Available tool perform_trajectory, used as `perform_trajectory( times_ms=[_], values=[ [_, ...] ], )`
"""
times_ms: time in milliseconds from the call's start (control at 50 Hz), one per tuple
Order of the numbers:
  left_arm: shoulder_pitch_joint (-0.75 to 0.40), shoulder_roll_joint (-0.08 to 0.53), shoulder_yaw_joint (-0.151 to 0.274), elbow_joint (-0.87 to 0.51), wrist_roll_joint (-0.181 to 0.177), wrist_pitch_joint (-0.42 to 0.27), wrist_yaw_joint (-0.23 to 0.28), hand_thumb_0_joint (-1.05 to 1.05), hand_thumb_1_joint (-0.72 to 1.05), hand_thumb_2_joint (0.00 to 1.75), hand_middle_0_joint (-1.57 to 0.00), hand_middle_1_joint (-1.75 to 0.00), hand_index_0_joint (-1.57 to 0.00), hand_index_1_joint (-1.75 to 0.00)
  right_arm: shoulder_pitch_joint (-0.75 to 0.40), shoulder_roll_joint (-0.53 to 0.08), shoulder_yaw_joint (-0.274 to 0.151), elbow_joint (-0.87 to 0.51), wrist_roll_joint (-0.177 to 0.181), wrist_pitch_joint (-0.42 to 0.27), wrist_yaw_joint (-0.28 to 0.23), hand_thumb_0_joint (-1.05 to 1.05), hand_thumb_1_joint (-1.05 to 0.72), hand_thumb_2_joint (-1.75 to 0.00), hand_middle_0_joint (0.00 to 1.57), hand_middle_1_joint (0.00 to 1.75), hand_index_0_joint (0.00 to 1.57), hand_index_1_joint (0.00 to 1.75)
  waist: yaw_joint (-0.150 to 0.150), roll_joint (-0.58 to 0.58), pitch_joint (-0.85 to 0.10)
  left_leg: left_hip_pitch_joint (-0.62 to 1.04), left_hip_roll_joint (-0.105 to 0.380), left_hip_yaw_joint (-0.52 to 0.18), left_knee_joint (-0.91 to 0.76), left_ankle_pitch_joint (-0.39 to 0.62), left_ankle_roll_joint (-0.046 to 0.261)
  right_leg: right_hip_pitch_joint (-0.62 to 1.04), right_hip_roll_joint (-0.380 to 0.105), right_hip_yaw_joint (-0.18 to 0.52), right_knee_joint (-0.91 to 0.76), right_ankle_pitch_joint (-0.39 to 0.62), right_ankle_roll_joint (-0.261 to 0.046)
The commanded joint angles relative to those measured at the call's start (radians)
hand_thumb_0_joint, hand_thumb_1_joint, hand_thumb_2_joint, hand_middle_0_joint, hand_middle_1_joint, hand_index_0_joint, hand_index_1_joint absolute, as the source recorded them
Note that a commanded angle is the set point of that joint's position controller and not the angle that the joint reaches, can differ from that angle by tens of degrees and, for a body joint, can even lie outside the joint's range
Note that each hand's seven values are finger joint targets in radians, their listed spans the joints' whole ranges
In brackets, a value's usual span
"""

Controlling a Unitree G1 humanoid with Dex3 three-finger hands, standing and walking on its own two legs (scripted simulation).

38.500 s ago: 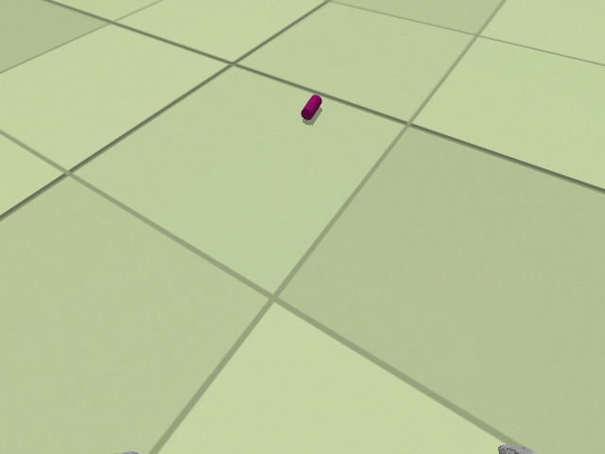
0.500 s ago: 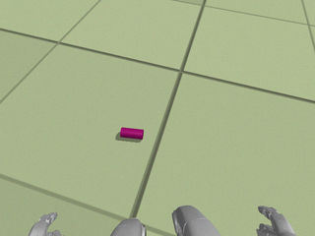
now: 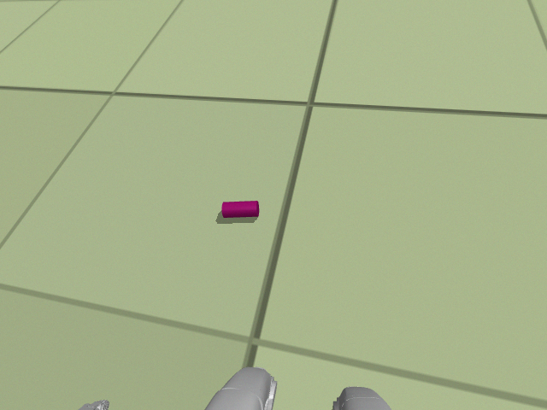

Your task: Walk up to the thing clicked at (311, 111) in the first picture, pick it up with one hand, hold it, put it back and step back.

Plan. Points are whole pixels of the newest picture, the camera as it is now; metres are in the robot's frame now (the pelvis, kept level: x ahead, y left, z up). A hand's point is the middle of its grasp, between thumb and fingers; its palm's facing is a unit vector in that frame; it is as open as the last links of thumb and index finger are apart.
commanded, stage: step back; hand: left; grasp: from above
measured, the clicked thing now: (240, 209) +0.90 +0.25 -0.73
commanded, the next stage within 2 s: stand in 1.62 s
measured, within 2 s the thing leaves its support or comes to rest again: neither
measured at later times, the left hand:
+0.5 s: hand out of the picture -0.09 +0.29 -0.16, palm faces +0.01 -0.91 -0.41, open 7.4 cm
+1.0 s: hand out of the picture -0.14 +0.29 -0.15, palm faces +0.02 -0.92 -0.38, open 7.4 cm
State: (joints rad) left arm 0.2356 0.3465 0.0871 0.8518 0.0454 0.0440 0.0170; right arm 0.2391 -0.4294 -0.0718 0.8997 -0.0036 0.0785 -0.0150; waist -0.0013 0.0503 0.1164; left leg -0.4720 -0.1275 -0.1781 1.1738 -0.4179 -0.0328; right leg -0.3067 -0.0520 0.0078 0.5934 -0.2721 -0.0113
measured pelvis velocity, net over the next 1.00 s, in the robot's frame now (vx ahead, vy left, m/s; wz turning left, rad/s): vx -0.22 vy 0.02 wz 0.00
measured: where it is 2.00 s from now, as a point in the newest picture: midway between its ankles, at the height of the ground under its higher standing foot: outside the picture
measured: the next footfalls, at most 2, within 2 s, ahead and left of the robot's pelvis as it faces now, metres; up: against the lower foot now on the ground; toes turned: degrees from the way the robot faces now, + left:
left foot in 0.16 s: -0.12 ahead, +0.17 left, +0.00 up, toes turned +2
right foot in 0.50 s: -0.15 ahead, -0.09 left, +0.00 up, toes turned -1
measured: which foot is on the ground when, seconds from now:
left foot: up 0.00-0.14, down 0.16-1.00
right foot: down 0.00-0.18, up 0.20-0.48, down 0.50-1.00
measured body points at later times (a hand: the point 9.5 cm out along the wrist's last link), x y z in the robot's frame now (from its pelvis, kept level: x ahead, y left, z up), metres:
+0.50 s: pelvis -0.17 +0.01 -0.02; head -0.11 +0.01 +0.43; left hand -0.09 +0.33 -0.13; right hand -0.01 -0.30 -0.12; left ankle -0.10 +0.14 -0.73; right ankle -0.22 -0.11 -0.74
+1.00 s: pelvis -0.22 +0.02 -0.01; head -0.22 +0.02 +0.44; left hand -0.14 +0.34 -0.12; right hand -0.15 -0.29 -0.13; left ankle -0.21 +0.15 -0.73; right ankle -0.22 -0.10 -0.74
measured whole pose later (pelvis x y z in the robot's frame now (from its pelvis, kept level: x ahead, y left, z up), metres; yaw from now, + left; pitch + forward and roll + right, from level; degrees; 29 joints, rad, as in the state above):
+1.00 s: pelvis -0.22 +0.02 -0.01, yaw +0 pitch -3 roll -1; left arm 0.19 0.39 0.07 0.99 0.03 -0.02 -0.01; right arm 0.20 -0.35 -0.04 1.00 -0.03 0.00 0.02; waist 0.00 0.01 0.06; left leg -0.23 0.03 -0.02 0.61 -0.33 -0.01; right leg -0.21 0.00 -0.03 0.58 -0.31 -0.02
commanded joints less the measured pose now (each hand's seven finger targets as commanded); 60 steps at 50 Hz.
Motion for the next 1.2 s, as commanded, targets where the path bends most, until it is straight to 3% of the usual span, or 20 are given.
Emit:
perform_trajectory(
  times_ms=[0,80,140,180,200,280,380,460,500,520,540,580,720,760,780,820,940,980,1000,1180],
  values=[
    [-0.002,0.252,0.071,-0.104,0.002,-0.028,0.033,0.0,0.9,0.9,-0.2,-0.3,-0.2,-0.3,-0.069,-0.11,-0.012,-0.109,-0.013,-0.048,-0.017,0.0,-0.9,-0.9,0.2,0.3,0.2,0.3,0.073,-0.257,-0.136,-0.108,0.068,0.061,-0.23,-0.126,-0.017,0.331,-0.208,0.162,-0.102,0.402,-0.179],
    [-0.045,0.278,0.065,-0.124,-0.015,-0.012,0.035,0.0,0.9,0.9,-0.2,-0.3,-0.2,-0.3,0.018,-0.127,-0.024,-0.078,-0.022,-0.054,-0.013,0.0,-0.9,-0.9,0.2,0.3,0.2,0.3,0.046,-0.302,-0.214,0.092,0.115,0.143,-0.545,-0.054,0.023,0.3,-0.228,0.176,-0.02,0.52,-0.164],
    [-0.128,0.255,0.039,-0.154,-0.028,0.004,0.023,0.0,0.9,0.9,-0.2,-0.3,-0.2,-0.3,0.114,-0.171,-0.049,-0.03,-0.027,-0.05,-0.009,0.0,-0.9,-0.9,0.2,0.3,0.2,0.3,-0.018,-0.144,-0.214,0.282,0.148,0.115,-0.774,0.253,0.066,0.084,-0.166,0.123,0.08,0.295,-0.08],
    [-0.175,0.241,0.04,-0.167,-0.047,0.003,0.033,0.0,0.9,0.9,-0.2,-0.3,-0.2,-0.3,-0.005,-0.332,-0.073,-0.086,-0.04,-0.042,0.006,0.0,-0.9,-0.9,0.2,0.3,0.2,0.3,-0.032,0.205,-0.165,0.208,0.479,-0.292,-0.82,0.518,0.298,-0.146,0.107,0.004,0.429,-0.382,-0.002],
    [-0.208,0.259,0.051,-0.154,-0.033,0.004,0.04,0.0,0.9,0.9,-0.2,-0.3,-0.2,-0.3,-0.046,-0.348,-0.074,-0.095,-0.041,-0.05,0.002,0.0,-0.9,-0.9,0.2,0.3,0.2,0.3,-0.052,0.224,-0.113,0.053,0.556,-0.387,-0.87,0.468,0.376,-0.091,0.095,0.109,0.601,-0.413,0.005],
    [-0.094,0.244,0.045,-0.081,-0.05,0.003,0.023,0.0,0.9,0.9,-0.2,-0.3,-0.2,-0.3,-0.164,-0.187,-0.027,-0.131,-0.046,-0.053,-0.011,0.0,-0.9,-0.9,0.2,0.3,0.2,0.3,0.037,0.065,-0.082,0.148,0.34,-0.01,-0.735,0.611,0.245,-0.152,0.143,0.131,0.704,-0.239,-0.01],
    [-0.085,0.198,0.02,-0.07,-0.032,-0.044,0.013,0.0,0.9,0.9,-0.2,-0.3,-0.2,-0.3,-0.079,-0.183,-0.038,-0.102,-0.037,-0.053,-0.006,0.0,-0.9,-0.9,0.2,0.3,0.2,0.3,-0.018,0.147,-0.156,0.422,0.366,-0.027,-0.663,0.51,0.269,-0.124,0.048,0.051,0.173,-0.249,0.022],
    [0.033,0.205,0.024,0.024,-0.012,-0.078,0.015,0.0,0.9,0.9,-0.2,-0.3,-0.2,-0.3,-0.107,-0.199,-0.038,-0.096,-0.021,-0.036,0.006,0.0,-0.9,-0.9,0.2,0.3,0.2,0.3,0.013,0.086,-0.232,0.321,0.307,0.047,-0.531,0.376,0.191,0.17,0.085,-0.033,-0.296,0.017,-0.008],
    [0.044,0.319,0.054,0.03,0.004,-0.092,0.017,0.0,0.9,0.9,-0.2,-0.3,-0.2,-0.3,-0.126,-0.104,-0.007,-0.127,-0.012,-0.043,0.013,0.0,-0.9,-0.9,0.2,0.3,0.2,0.3,0.022,-0.185,-0.197,-0.05,0.159,0.097,-0.383,0.009,0.08,0.297,-0.161,0.416,-0.257,0.012,-0.096],
    [-0.055,0.403,0.066,-0.006,0.006,-0.087,0.016,0.0,0.9,0.9,-0.2,-0.3,-0.2,-0.3,-0.189,-0.133,-0.02,-0.13,-0.018,-0.041,-0.001,0.0,-0.9,-0.9,0.2,0.3,0.2,0.3,0.058,-0.236,-0.153,0.04,0.148,0.048,-0.285,-0.151,0.036,0.015,-0.343,0.547,-0.29,-0.091,-0.256],
    [-0.142,0.387,0.06,-0.028,0.004,-0.087,0.017,0.0,0.9,0.9,-0.2,-0.3,-0.2,-0.3,-0.178,-0.17,-0.038,-0.102,-0.015,-0.044,0.001,0.0,-0.9,-0.9,0.2,0.3,0.2,0.3,0.028,-0.224,-0.079,0.161,0.182,0.006,-0.208,-0.113,0.033,-0.16,-0.357,0.549,-0.292,-0.08,-0.271],
    [-0.162,0.285,0.033,-0.026,-0.008,-0.094,0.015,0.0,0.9,0.9,-0.2,-0.3,-0.2,-0.3,-0.166,-0.164,-0.031,-0.069,-0.003,-0.057,0.011,0.0,-0.9,-0.9,0.2,0.3,0.2,0.3,-0.005,-0.121,-0.044,0.128,0.129,0.057,-0.262,-0.053,0.038,-0.052,-0.201,0.275,-0.205,0.155,-0.193],
    [-0.082,0.275,0.03,0.009,-0.009,-0.073,-0.003,0.0,0.9,0.9,-0.2,-0.3,-0.2,-0.3,-0.095,-0.101,-0.022,-0.013,-0.023,-0.108,0.012,0.0,-0.9,-0.9,0.2,0.3,0.2,0.3,0.008,-0.238,-0.112,0.27,0.093,0.21,-0.772,0.137,0.033,0.111,-0.116,0.147,-0.063,0.249,-0.101],
    [-0.048,0.209,0.004,0.003,-0.019,-0.066,-0.01,0.0,0.9,0.9,-0.2,-0.3,-0.2,-0.3,-0.039,-0.151,-0.043,0.006,-0.034,-0.125,0.003,0.0,-0.9,-0.9,0.2,0.3,0.2,0.3,-0.001,-0.111,-0.183,0.49,0.246,-0.038,-0.828,0.216,0.101,-0.06,-0.056,0.108,0.093,0.157,-0.04],
    [-0.063,0.181,-0.006,0.009,-0.032,-0.062,-0.012,0.0,0.9,0.9,-0.2,-0.3,-0.2,-0.3,-0.077,-0.216,-0.05,-0.003,-0.027,-0.127,0.004,0.0,-0.9,-0.9,0.2,0.3,0.2,0.3,0.012,0.027,-0.176,0.445,0.393,-0.251,-0.867,0.034,0.196,-0.147,0.047,0.004,0.145,-0.155,-0.011],
    [-0.099,0.268,0.018,0.03,-0.02,-0.063,-0.012,0.0,0.9,0.9,-0.2,-0.3,-0.2,-0.3,-0.119,-0.259,-0.062,0.003,-0.027,-0.121,0.015,0.0,-0.9,-0.9,0.2,0.3,0.2,0.3,0.001,0.044,-0.093,0.223,0.456,-0.277,-0.922,-0.191,0.276,-0.039,-0.003,0.035,0.215,-0.28,-0.018],
    [0.004,0.221,0.029,0.097,-0.016,-0.091,-0.016,0.0,0.9,0.9,-0.2,-0.3,-0.2,-0.3,-0.178,-0.136,-0.017,-0.003,-0.018,-0.107,0.023,0.0,-0.9,-0.9,0.2,0.3,0.2,0.3,0.072,0.069,-0.081,0.056,0.241,0.033,-0.716,0.032,0.099,0.262,0.035,0.002,-0.176,-0.043,-0.044],
    [0.051,0.339,0.056,0.106,-0.002,-0.101,-0.004,0.0,0.9,0.9,-0.2,-0.3,-0.2,-0.3,-0.181,-0.07,-0.002,-0.03,-0.014,-0.104,0.017,0.0,-0.9,-0.9,0.2,0.3,0.2,0.3,0.093,-0.185,-0.065,-0.141,0.06,0.133,-0.387,-0.088,0.046,0.294,-0.239,0.444,-0.365,-0.287,-0.159],
    [-0.023,0.371,0.06,0.079,0.001,-0.101,-0.006,0.0,0.9,0.9,-0.2,-0.3,-0.2,-0.3,-0.157,-0.12,-0.017,-0.017,-0.021,-0.1,0.01,0.0,-0.9,-0.9,0.2,0.3,0.2,0.3,0.078,-0.148,-0.002,-0.083,0.113,0.086,-0.28,-0.159,0.036,0.127,-0.365,0.525,-0.403,-0.377,-0.242],
    [-0.197,0.26,0.013,0.042,-0.021,-0.082,-0.018,0.0,0.9,0.9,-0.2,-0.3,-0.2,-0.3,0.019,-0.106,-0.029,0.068,-0.024,-0.123,0.019,0.0,-0.9,-0.9,0.2,0.3,0.2,0.3,-0.033,-0.172,-0.106,0.326,0.112,0.207,-0.723,0.209,0.033,0.015,-0.136,0.071,-0.111,0.105,-0.099]
  ],
)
